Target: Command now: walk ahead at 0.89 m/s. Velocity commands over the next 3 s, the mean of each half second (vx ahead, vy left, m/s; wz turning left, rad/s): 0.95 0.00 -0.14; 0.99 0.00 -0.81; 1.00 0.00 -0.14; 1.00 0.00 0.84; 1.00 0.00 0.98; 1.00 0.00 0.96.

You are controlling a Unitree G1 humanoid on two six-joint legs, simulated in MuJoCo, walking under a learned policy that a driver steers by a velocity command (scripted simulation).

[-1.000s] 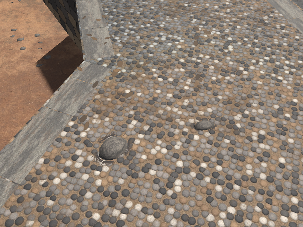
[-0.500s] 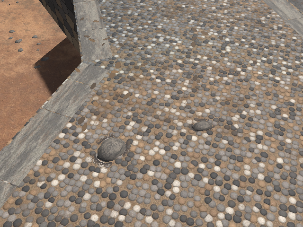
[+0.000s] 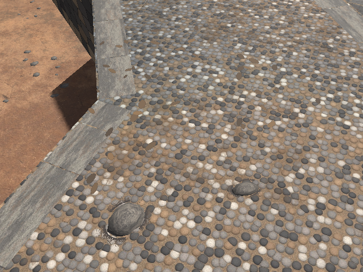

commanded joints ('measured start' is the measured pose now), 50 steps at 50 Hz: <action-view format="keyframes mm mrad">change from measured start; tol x64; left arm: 1 9 145 23 -47 -5 -22 9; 50 -76 310 96 -228 -26 16 -1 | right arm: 1 -198 -37 4 -107 14 -5 2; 50 -187 -94 47 -260 15 -39 -44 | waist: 1 -8 -92 221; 50 30 -84 114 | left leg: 1 -78 -10 42 -203 70 -4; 10 746 -175 93 -467 -155 160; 12 1210 274 -796 -711 -880 264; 32 875 100 219 -469 1278 -58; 36 -103 -163 -78 759 -465 -60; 50 288 -59 -32 -432 152 -77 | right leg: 1 -69 -231 156 -230 99 -128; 9 133 -297 -2 276 1284 -88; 13 -765 -36 180 1303 -65 -87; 32 -321 88 -173 458 319 -146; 36 432 -275 710 284 76 -501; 50 -235 -51 434 25 500 -190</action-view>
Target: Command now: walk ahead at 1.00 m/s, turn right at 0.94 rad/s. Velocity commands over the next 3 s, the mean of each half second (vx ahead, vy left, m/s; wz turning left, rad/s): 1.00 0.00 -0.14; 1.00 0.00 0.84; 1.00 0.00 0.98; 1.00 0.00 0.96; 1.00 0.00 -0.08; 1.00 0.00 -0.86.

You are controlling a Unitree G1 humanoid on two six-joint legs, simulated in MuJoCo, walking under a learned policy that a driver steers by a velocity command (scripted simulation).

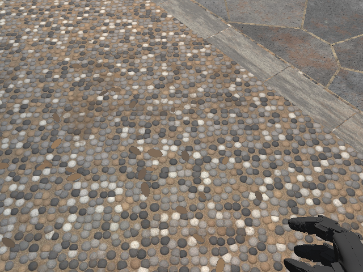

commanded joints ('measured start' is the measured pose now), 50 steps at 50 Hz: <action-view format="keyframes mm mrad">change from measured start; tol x64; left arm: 1 -26 180 47 -75 -4 -12 6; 50 -244 135 -43 -305 43 -56 22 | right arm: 1 -55 -100 -24 -80 14 -10 -5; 6 638 -340 -122 79 -36 -28 -70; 50 445 -313 -166 88 24 75 -16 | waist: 1 -34 -56 17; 50 -193 -48 -89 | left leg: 1 304 -104 85 -156 76 18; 7 1163 341 -903 -440 -752 227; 20 318 29 -170 -629 -24 236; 27 -112 -127 12 697 -385 158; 44 486 -229 281 58 -109 262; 50 888 91 -620 -452 -387 452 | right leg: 1 -189 -194 193 -36 583 -65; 8 -804 -131 -43 1150 -31 26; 23 -67 -142 -225 257 200 122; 27 233 -642 600 -70 -574 -15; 44 0 -433 -455 301 1406 124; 47 -742 -157 -364 1363 -197 195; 50 -892 -257 -111 1195 -16 174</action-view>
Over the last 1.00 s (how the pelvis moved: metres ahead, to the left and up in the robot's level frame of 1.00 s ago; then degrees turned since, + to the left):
0.90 -0.04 -0.01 -29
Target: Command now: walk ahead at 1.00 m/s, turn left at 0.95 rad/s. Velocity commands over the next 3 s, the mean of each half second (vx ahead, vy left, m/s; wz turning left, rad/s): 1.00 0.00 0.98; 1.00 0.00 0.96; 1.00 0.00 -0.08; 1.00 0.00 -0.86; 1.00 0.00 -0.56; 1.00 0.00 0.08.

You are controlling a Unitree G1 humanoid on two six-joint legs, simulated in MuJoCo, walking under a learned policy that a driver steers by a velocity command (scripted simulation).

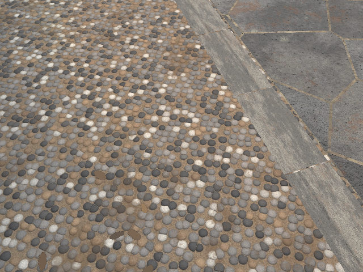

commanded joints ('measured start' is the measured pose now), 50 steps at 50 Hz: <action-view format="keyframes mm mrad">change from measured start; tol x32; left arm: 1 -103 163 17 -179 15 -44 4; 13 -351 128 -7 -279 -16 12 -20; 17 246 307 75 -153 5 -1 42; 50 -182 95 -3 -219 26 32 -19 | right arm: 1 186 -195 -67 -5 8 -18 -35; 34 -290 -6 46 -211 -6 -2 77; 40 316 -167 -51 2 9 -16 0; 50 159 -107 -24 9 12 -93 -38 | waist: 1 -47 -91 -72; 16 141 1 -240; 18 81 -409 -438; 33 -2 -37 102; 41 -164 188 -150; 50 7 -83 47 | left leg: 1 506 332 -722 -510 -14 179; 12 235 166 -494 -524 438 39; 16 291 130 -479 2 725 -52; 18 -169 -27 -297 601 -278 -89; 19 -282 65 -249 677 -158 -74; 38 191 43 102 10 109 26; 42 972 377 -834 -322 -25 321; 50 167 195 -464 -603 219 148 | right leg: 1 -591 -47 101 12 22 -1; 13 -156 20 47 -844 447 11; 16 263 52 36 -855 203 -18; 19 521 -404 925 -1174 -569 -142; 33 143 -140 -233 -1293 654 -24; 38 272 -212 -261 -824 1549 -16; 39 165 -225 -232 -554 1496 -39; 41 -387 36 -201 167 -97 -20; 43 -713 20 99 207 -41 -2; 50 -410 -112 26 -391 106 48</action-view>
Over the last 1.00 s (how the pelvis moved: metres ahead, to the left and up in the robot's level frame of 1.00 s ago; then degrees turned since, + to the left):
0.89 0.09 -0.04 25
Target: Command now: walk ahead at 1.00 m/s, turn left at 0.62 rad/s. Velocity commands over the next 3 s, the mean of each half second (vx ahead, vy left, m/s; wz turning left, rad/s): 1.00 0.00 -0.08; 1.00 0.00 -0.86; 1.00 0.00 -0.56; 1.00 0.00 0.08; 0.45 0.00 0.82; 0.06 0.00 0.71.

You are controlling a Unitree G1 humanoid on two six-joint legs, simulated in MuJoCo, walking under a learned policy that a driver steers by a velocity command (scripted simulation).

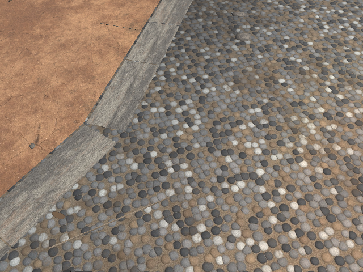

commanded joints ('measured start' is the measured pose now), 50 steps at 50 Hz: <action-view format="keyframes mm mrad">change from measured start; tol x32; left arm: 1 -48 88 14 -76 -7 8 -17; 8 -129 149 39 -73 -33 -4 -17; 12 521 332 121 111 -29 6 32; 50 -74 139 46 -54 -34 58 -89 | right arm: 1 -78 -103 -23 -80 5 -63 1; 27 -480 -35 74 -277 -16 -55 41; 32 61 -206 -12 -176 -50 -74 -29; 50 -27 -172 -19 -22 -10 -90 -24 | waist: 1 37 -55 69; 11 236 74 -233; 13 124 -428 -410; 16 90 32 -96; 23 15 -53 72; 33 -72 353 -493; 50 108 81 -6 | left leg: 1 -206 248 -269 -305 282 122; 10 249 349 -139 114 1190 -34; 11 114 318 -92 396 1103 -49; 13 -485 43 -66 1086 -152 -126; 14 -634 165 -83 1092 -77 -103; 27 -163 267 36 141 369 -225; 31 229 260 22 85 117 -179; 34 495 713 -803 -209 -653 -28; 46 26 438 252 -343 477 -161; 50 160 475 314 -72 1333 -201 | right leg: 1 63 -10 -93 -264 213 1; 5 210 59 -137 -533 564 -70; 11 658 169 -168 -597 173 -188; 13 1047 -193 789 -842 -163 -404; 27 290 72 258 -1043 385 -265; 31 357 139 203 -466 688 -186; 33 -61 261 36 161 -163 -158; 34 -186 177 5 241 -53 -177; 50 184 221 -304 -391 279 -243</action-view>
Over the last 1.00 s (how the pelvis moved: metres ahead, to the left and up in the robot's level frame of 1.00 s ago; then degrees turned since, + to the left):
0.81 0.24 0.03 56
